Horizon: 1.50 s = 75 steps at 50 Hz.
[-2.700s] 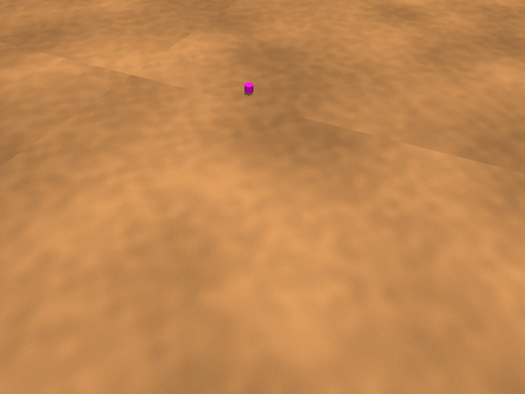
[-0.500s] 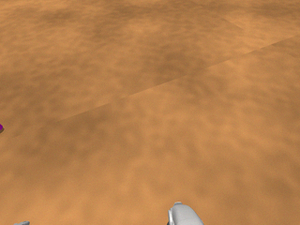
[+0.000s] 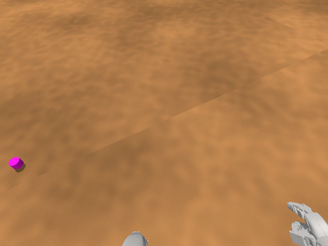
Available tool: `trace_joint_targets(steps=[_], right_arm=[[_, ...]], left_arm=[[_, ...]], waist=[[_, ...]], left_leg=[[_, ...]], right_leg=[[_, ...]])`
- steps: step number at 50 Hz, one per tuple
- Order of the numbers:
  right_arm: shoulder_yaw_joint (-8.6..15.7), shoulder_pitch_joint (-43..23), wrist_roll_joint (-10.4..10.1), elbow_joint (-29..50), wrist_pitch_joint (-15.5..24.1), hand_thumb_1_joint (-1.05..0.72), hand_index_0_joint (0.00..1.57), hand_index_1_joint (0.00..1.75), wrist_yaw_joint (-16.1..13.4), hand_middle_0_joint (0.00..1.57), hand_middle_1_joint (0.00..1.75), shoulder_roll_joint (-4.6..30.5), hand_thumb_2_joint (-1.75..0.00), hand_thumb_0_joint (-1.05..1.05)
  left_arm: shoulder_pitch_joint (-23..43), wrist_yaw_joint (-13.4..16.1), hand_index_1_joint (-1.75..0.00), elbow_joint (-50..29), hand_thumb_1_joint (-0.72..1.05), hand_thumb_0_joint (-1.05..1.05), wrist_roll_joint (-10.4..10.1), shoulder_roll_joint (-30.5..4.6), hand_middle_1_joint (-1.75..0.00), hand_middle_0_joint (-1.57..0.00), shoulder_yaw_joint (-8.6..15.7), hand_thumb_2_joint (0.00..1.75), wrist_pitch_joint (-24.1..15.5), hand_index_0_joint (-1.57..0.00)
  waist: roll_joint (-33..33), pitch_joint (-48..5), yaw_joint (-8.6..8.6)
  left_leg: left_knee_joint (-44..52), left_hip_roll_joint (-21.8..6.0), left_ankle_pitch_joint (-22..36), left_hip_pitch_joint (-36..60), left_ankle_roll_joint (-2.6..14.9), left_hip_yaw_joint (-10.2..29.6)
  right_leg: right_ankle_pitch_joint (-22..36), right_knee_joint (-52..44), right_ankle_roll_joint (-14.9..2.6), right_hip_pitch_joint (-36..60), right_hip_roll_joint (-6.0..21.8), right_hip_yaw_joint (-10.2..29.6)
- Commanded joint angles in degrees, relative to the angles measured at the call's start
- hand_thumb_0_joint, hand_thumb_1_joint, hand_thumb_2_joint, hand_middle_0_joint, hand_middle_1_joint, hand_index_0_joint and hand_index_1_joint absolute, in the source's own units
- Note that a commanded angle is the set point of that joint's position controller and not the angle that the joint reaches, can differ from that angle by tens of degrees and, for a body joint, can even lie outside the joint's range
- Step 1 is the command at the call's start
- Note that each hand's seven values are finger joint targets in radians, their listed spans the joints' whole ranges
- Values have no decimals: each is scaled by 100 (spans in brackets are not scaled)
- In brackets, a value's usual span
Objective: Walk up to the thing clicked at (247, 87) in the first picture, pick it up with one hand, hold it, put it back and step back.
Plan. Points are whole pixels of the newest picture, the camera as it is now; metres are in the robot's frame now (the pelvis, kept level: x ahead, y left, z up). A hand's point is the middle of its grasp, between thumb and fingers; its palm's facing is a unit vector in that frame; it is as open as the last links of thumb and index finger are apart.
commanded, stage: walk up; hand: left
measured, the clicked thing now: (16, 163) +0.71 +1.09 -0.71
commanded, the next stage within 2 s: none
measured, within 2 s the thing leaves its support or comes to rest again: neither
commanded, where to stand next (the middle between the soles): +0.26 +1.12 m, yaw -36 degrees
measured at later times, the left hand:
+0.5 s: hand (5, 198) +0.26 +0.49 -0.09, palm faces -0.13 -0.79 -0.60, open 7.4 cm
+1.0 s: hand out of the picture +0.36 +0.71 -0.12, palm faces -0.35 -0.78 -0.52, open 7.4 cm
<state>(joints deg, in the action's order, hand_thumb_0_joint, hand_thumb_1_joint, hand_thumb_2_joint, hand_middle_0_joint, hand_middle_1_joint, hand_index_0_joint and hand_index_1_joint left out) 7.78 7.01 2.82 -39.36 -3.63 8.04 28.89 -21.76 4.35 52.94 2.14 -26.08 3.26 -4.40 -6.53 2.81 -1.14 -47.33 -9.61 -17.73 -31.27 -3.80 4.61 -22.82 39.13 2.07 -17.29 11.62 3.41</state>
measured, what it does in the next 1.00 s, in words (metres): steps to the left, turning right: right foot, then left foot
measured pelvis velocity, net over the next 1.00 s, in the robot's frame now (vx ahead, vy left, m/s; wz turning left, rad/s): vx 0.19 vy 0.46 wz -0.32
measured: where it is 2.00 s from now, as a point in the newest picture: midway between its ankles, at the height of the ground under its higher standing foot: (6, 244)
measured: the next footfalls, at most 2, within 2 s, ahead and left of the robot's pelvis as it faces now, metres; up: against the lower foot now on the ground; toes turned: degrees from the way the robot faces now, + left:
right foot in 0.38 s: +0.21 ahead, +0.06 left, +0.00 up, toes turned -16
left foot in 0.74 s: +0.25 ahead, +0.51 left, +0.00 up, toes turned -14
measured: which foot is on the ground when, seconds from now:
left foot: down 0.00-0.40, up 0.42-0.72, down 0.74-1.00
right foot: down 0.00-0.02, up 0.04-0.36, down 0.38-0.76, up 0.78-1.00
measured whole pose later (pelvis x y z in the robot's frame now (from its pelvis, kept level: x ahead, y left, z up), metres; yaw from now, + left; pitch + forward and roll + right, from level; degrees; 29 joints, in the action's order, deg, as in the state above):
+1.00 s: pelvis +0.19 +0.46 +0.02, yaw -19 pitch +0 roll -1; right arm 5.8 18.4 4.9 -38.7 -4.4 2.9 23.4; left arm -15.7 6.1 49.1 -1.2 -25.0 2.7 -2.1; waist -1.7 8.0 5.5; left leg -43.0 1.0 -22.9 -20.7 5.0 -5.7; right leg -25.7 60.8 -1.7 -35.0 -2.4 -3.1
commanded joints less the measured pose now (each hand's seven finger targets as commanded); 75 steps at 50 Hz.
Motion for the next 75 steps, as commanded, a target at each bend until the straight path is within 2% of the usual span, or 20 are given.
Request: trace_joint_targets(steps=[1, 3, 6, 14, 17, 20, 22, 28, 36, 39, 41, 44, 50, 54, 55, 57, 64, 70, 72, 75], right_arm=[[522, 1978, 194, -96, 246, -90, 20, 30, -231, 20, 30, 1602, -90, 0], [580, 851, 24, 149, 283, -90, 20, 30, -420, 20, 30, 1909, -90, 0], [293, 327, 90, 276, 283, -90, 20, 30, -502, 20, 30, 1079, -90, 0], [139, 452, 191, 464, 232, -90, 20, 30, -508, 20, 30, 584, -90, 0], [147, -61, 140, 808, 131, -90, 20, 30, -455, 20, 30, 591, -90, 0], [77, 801, 125, 804, 14, -90, 20, 30, -454, 20, 30, 445, -90, 0], [313, 950, 165, 697, -136, -90, 20, 30, -549, 20, 30, 967, -90, 0], [239, 1041, 174, 386, -160, -90, 20, 30, -217, 20, 30, 791, -90, 0], [355, 1499, 149, 230, -68, -90, 20, 30, -238, 20, 30, 809, -90, 0], [554, 1581, 276, 295, 132, -90, 20, 30, -455, 20, 30, 1916, -90, 0], [482, 740, 170, 528, 131, -90, 20, 30, -548, 20, 30, 1610, -90, 0], [282, 636, 224, 615, 174, -90, 20, 30, -645, 20, 30, 890, -90, 0], [213, 864, 249, 895, 58, -90, 20, 30, -633, 20, 30, 634, -90, 0], [76, 622, 77, 1153, -16, -90, 20, 30, -557, 20, 30, 327, -90, 0], [42, 1041, 58, 1147, -26, -90, 20, 30, -553, 20, 30, 242, -90, 0], [262, 1439, 168, 969, -192, -90, 20, 30, -673, 20, 30, 880, -90, 0], [244, 1230, 156, 601, -243, -90, 20, 30, -322, 20, 30, 782, -90, 0], [240, 990, 66, 568, -262, -90, 20, 30, -287, 20, 30, 722, -90, 0], [347, 1868, 81, 271, -205, -90, 20, 30, -332, 20, 30, 823, -90, 0], [519, 1369, 111, 383, -49, -90, 20, 30, -543, 20, 30, 2057, -90, 0]], left_arm=[[361, 194, -30, -617, 90, 0, -36, -731, -30, -20, 238, 90, -8, -20], [-15, 419, -30, -320, 90, 0, -134, -985, -30, -20, 191, 90, -7, -20], [1, 283, -30, 21, 90, 0, -402, -1456, -30, -20, 356, 90, 59, -20], [-85, 208, -30, -119, 90, 0, -263, -1017, -30, -20, 248, 90, 112, -20], [-1085, 255, -30, 52, 90, 0, -261, -1096, -30, -20, 418, 90, 84, -20], [-1162, 405, -30, -403, 90, 0, -87, -1893, -30, -20, 703, 90, 106, -20], [67, 487, -30, -875, 90, 0, -199, -1900, -30, -20, 648, 90, 64, -20], [535, 264, -30, -983, 90, 0, 11, -1756, -30, -20, 657, 90, -42, -20], [721, 168, -30, -1072, 90, 0, 62, -2129, -30, -20, 754, 90, 17, -20], [769, 378, -30, -1169, 90, 0, -75, -962, -30, -20, 381, 90, 98, -20], [861, 439, -30, -941, 90, 0, -136, -1340, -30, -20, 318, 90, 28, -20], [-36, 313, -30, -470, 90, 0, -354, -1386, -30, -20, 428, 90, 81, -20], [-148, 272, -30, -678, 90, 0, -343, -1084, -30, -20, 326, 90, 158, -20], [-1309, 370, -30, -485, 90, 0, -179, -1481, -30, -20, 547, 90, 118, -20], [-1193, 405, -30, -699, 90, 0, -79, -1739, -30, -20, 632, 90, 131, -20], [-81, 455, -30, -1152, 90, 0, -118, -1778, -30, -20, 613, 90, 112, -20], [711, 260, -30, -1148, 90, 0, -11, -1760, -30, -20, 650, 90, 38, -20], [380, 190, -30, -1036, 90, 0, 123, -2112, -30, -20, 785, 90, 122, -20], [694, 196, -30, -1092, 90, 0, 89, -2052, -30, -20, 737, 90, 176, -20], [1247, 462, -30, -1186, 90, 0, -36, -1169, -30, -20, 437, 90, 178, -20]], waist=[[-1945, -786, 1315], [-2057, -846, 669], [-1180, -470, 521], [-365, -566, 531], [123, -775, -167], [1477, -1033, -197], [899, -493, 188], [1316, -123, 426], [1574, -541, 610], [-1951, -110, 951], [-1135, 217, 700], [-577, -230, 369], [-630, -448, 515], [883, -860, -314], [1717, -1178, -177], [1020, -880, 186], [1352, 71, 419], [2169, -232, 60], [1713, -634, 570], [-1848, 256, 888]], left_leg=[[2461, -823, 195, 3406, 505, 1452], [3156, -1356, -499, 2769, 1155, 2878], [2477, -414, 500, 2198, 601, 520], [2094, -586, 2782, 2251, 1464, -171], [624, -41, 3442, 1151, 877, -878], [-2569, 729, -1566, -1482, -79, 3], [-3754, 441, -1332, -1414, -178, 643], [-2413, 508, -239, -143, 352, 107], [412, 654, -566, 1474, 524, -776], [2833, -763, -25, 1867, 993, 2474], [2672, -1039, 331, 1072, 1612, 2800], [1284, -206, 3244, 2238, 1239, 704], [1283, -236, 3599, 2358, 1279, 217], [-827, 602, 1524, -17, 320, -499], [-2072, 929, -1655, -1255, 25, -262], [-3611, 663, -1750, -1239, -11, 580], [-2973, 651, -400, 27, 402, 19], [-868, 667, -1481, 628, 499, -687], [407, 783, -1146, 1820, 637, -800], [3037, -1009, -1159, 597, 1614, 3263]], right_leg=[[-1493, 3087, -474, -3307, -1634, -695], [-1002, 4074, -744, -3342, -1010, 30], [220, 3056, -569, -2800, -743, 132], [650, 815, -371, -1298, -773, -894], [1952, -633, -664, 801, -896, -857], [562, -1765, -1822, 2277, 1469, 2874], [-144, -2166, -2471, 777, 2049, 3555], [-543, -1596, -1226, -957, 89, 632], [-28, -484, -1118, -1525, 93, 470], [-1616, 3379, -491, -3807, -1959, -54], [-1134, 3508, -583, -3219, -1182, 131], [-406, 3215, -480, -2906, -1251, -6], [151, 1144, -416, -1601, -1111, -614], [1866, -1145, -896, 1839, -556, 285], [1798, -1198, -1607, 2541, 978, 2413], [803, -1697, -2521, 1113, 2145, 3773], [-892, -1421, -1280, -1462, 81, 786], [-799, -1181, -1195, -1288, 12, 770], [-552, -367, -924, -1801, -107, 540], [-1493, 3570, -513, -3399, -1753, 100]])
